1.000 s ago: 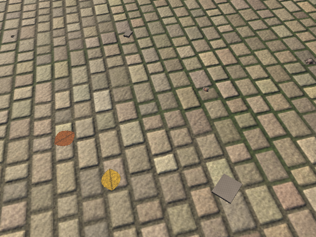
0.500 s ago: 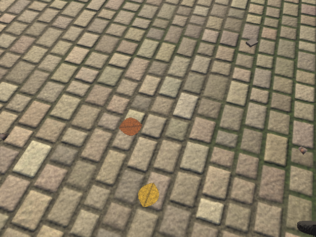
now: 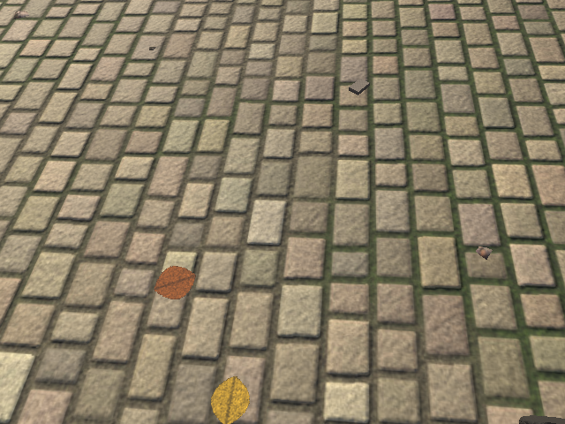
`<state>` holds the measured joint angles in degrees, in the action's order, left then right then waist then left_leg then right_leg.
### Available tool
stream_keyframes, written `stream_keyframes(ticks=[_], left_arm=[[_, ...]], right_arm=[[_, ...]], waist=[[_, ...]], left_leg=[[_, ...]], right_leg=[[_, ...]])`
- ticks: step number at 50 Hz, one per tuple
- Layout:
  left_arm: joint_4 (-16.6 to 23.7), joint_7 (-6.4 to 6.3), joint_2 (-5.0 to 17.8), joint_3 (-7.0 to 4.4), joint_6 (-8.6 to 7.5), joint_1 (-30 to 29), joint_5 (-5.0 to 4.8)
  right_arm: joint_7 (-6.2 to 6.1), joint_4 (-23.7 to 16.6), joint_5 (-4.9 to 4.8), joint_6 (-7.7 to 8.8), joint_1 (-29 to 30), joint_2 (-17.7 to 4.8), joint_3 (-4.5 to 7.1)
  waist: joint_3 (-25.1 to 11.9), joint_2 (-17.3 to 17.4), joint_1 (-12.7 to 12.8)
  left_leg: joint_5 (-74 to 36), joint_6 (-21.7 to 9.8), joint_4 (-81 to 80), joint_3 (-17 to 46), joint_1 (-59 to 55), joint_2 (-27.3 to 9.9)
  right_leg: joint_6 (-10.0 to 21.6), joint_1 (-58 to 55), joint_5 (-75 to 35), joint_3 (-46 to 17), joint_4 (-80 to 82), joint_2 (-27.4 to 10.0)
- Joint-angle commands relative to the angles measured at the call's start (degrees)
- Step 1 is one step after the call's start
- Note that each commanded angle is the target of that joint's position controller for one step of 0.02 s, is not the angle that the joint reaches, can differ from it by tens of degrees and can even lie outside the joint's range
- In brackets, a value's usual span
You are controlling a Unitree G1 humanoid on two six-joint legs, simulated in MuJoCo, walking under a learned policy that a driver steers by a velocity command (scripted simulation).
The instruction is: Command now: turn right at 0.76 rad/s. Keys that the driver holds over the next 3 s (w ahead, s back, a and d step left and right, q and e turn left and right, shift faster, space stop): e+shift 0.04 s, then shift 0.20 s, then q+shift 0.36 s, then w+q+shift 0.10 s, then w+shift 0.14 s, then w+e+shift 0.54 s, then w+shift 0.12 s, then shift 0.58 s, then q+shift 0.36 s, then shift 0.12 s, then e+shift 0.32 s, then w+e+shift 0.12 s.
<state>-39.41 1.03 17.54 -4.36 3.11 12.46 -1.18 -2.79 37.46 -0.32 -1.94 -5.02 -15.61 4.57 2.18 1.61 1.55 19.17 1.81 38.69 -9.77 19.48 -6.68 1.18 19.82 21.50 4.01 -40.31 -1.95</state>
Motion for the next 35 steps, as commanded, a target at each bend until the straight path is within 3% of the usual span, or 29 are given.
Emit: stream_keyframes(ticks=[1, 2, 3, 4, 5, 7, 9, 12, 15, 16, 18, 20, 24, 30, 32, 33, 34, 35], left_arm=[[4.9, -0.86, 17.45, -4.68, -1.6, 5.97, 2.17], [5.67, -0.3, 15.1, -4.08, -2.9, 7.88, 3.82], [5.81, -0.41, 13.56, -3.44, -3.8, 5.34, 3.56], [6.41, -1.12, 11.6, -3.03, -3.89, 1.52, 1.96], [7.03, -1.85, 9.13, -2.11, -3.39, -1.41, 0.55], [7.64, -2.78, 7.21, -1.0, -2.61, -2.63, 0.8], [7.53, -3.07, 6.95, -0.66, -2.58, -1.6, 1.32], [7.13, -3.34, 6.69, -0.33, -2.37, -1.15, 1.35], [6.46, -3.2, 1.62, 1.62, -2.64, -4.63, 2.51], [5.72, -2.97, 1.61, 1.66, -2.81, -4.53, 2.95], [4.62, -2.61, 5.12, 0.5, -2.78, -3.95, 3.33], [4.15, -2.72, 7.7, -0.61, -2.13, -3.5, 3.0], [4.17, -3.37, 6.53, -0.99, -1.37, -4.46, 2.44], [4.73, -3.18, 6.93, -2.08, -1.03, -6.93, 1.66], [3.88, -2.68, 8.77, -2.88, -1.55, -4.45, 0.34], [3.67, -2.31, 9.04, -3.03, -2.13, -5.17, -0.51], [3.71, -2.05, 8.15, -2.86, -2.81, -6.89, -0.84], [4.17, -1.71, 5.1, -2.07, -3.61, -8.99, 0.1]], right_arm=[[-0.07, -7.8, 1.85, 0.76, 4.98, -2.05, 0.82], [-0.25, -8.11, 1.77, 1.4, 9.24, -4.57, 1.3], [-0.28, -6.95, 0.48, 1.61, 8.03, -5.31, 1.6], [-0.68, -5.03, 0.44, 1.5, 5.77, -5.66, 1.85], [-1.06, -3.97, 0.83, 1.2, 4.43, -6.45, 2.1], [-0.68, -2.64, 0.72, 0.94, 2.04, -5.68, 2.01], [-0.42, -1.66, 0.25, 0.86, 0.92, -4.83, 1.57], [-0.43, -1.37, 0.14, 0.83, 1.14, -4.46, 1.07], [0.37, 0.84, 0.06, 0.82, -1.3, -2.92, 0.16], [0.7, 0.97, -0.09, 0.87, -1.16, -2.73, -0.04], [1.06, -0.2, -0.7, 0.91, 0.35, -5.6, 0.54], [1.19, -1.46, -1.35, 1.02, 1.1, -7.75, 1.09], [1.79, -2.14, -1.39, 0.97, -0.76, -6.15, 0.93], [3.48, -3.12, -2.02, 0.2, -3.23, -5.17, 0.99], [4.45, -3.25, -2.63, -0.03, -4.57, -5.11, 0.96], [4.91, -2.23, -2.83, 0.05, -7.11, -5.42, 1.24], [4.9, 0.27, -2.91, 0.27, -12.39, -6.46, 1.9], [4.29, 4.07, -3.19, 0.67, -21.47, -8.93, 3.21]], waist=[[-4.98, -26.7, 0.88], [-10.67, -16.39, 4.97], [-9.56, -11.2, 2.82], [-8.55, -6.3, 0.61], [-8.27, -5.48, -0.52], [-9.74, -6.93, -1.62], [-10.19, -5.99, -1.21], [-8.93, -6.88, -0.48], [-8.37, -8.02, -1.07], [-7.29, -9.0, -0.47], [-4.08, -10.23, 1.06], [-2.02, -9.16, 2.18], [-3.46, -6.3, 1.44], [-7.27, -7.5, -0.2], [-9.09, -7.98, -0.33], [-8.63, -7.62, -2.18], [-7.89, -6.75, -4.88], [-8.05, -1.53, -8.28]], left_leg=[[19.5, 3.46, 25.49, 3.68, 24.05, 7.66], [21.32, 2.5, 34.19, 13.56, 26.63, 8.15], [16.29, 1.12, 35.71, 15.23, 27.0, 7.09], [10.57, 0.88, 34.26, 15.22, 26.98, 5.65], [6.61, 1.25, 32.27, 15.27, 26.02, 4.59], [1.63, 2.19, 33.35, 14.04, 20.43, 5.55], [-0.76, 2.79, 31.7, 13.73, 19.31, 6.07], [-2.56, 3.64, 24.99, 14.05, 19.11, 5.42], [-5.71, 3.99, 12.8, 14.0, 10.34, 2.23], [-5.42, 3.88, 9.47, 13.21, 6.91, 1.93], [-1.97, 3.4, 7.65, 11.22, 5.79, 2.73], [2.75, 2.8, 8.78, 11.16, 9.81, 3.01], [7.41, 2.52, 12.63, 11.66, 14.34, 1.8], [5.03, 0.98, 4.71, 6.99, 7.3, 3.59], [2.86, -1.49, -0.22, 4.92, 1.99, 4.19], [0.76, -3.52, -4.45, 3.87, -3.41, 4.73], [0.21, -5.62, -7.99, 2.68, -11.86, 6.41], [4.57, -8.95, -11.08, 7.0, -24.03, 5.76]], right_leg=[[16.89, -16.52, -44.66, -38.6, 19.28, -18.05], [20.52, -19.46, -39.88, -39.55, 21.1, -19.97], [17.79, -19.06, -36.93, -33.93, 19.96, -17.71], [14.22, -18.02, -35.03, -28.62, 18.33, -14.84], [12.09, -16.76, -35.42, -25.41, 17.5, -13.47], [10.75, -13.81, -39.11, -21.38, 17.37, -10.58], [10.69, -14.75, -39.65, -19.59, 17.85, -9.78], [10.56, -16.17, -35.41, -19.54, 18.79, -9.4], [8.99, -12.59, -27.41, -14.94, 20.66, -8.01], [8.97, -10.44, -25.49, -14.01, 21.55, -7.87], [10.25, -9.05, -22.54, -14.54, 22.62, -9.01], [12.65, -11.83, -23.03, -16.88, 22.36, -11.98], [15.1, -18.67, -34.63, -17.64, 20.29, -16.47], [12.46, -20.04, -43.93, -8.48, 16.97, -15.77], [10.97, -17.5, -19.49, -7.7, 20.36, -16.68], [9.45, -12.92, -2.68, -6.56, 21.1, -15.7], [7.28, -5.57, 8.98, -4.03, 18.81, -13.51], [3.92, 5.12, 12.32, 1.18, 7.89, -9.57]])
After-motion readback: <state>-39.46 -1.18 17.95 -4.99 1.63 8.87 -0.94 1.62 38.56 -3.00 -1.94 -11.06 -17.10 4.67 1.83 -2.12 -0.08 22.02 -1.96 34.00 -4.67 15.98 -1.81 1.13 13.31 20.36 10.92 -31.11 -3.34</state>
